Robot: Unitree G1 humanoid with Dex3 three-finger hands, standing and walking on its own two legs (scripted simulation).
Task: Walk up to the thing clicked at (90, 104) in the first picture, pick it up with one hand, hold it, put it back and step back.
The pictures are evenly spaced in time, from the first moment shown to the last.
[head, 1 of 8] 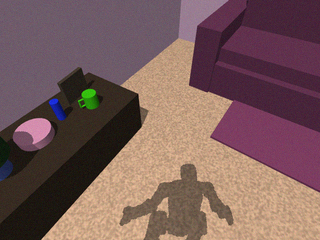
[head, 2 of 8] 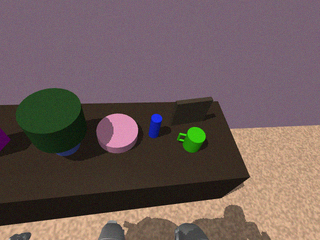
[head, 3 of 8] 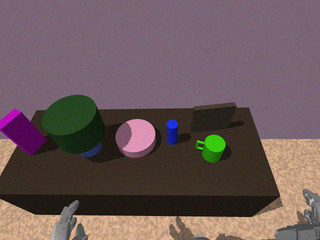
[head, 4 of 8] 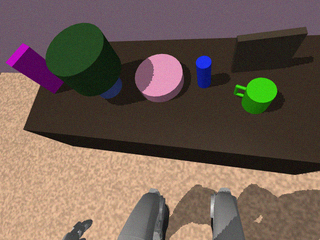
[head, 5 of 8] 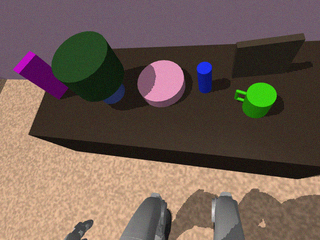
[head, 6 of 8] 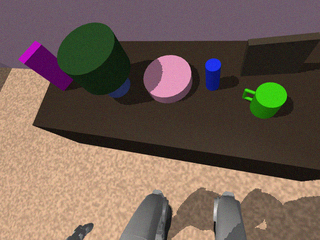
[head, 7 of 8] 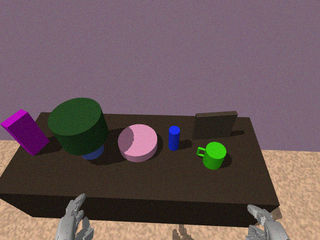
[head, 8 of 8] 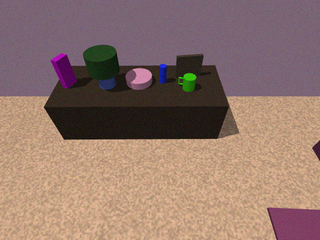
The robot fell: no
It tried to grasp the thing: no
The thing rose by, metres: 0.00
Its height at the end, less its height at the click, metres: +0.00
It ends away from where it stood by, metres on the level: 0.00
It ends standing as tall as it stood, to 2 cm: yes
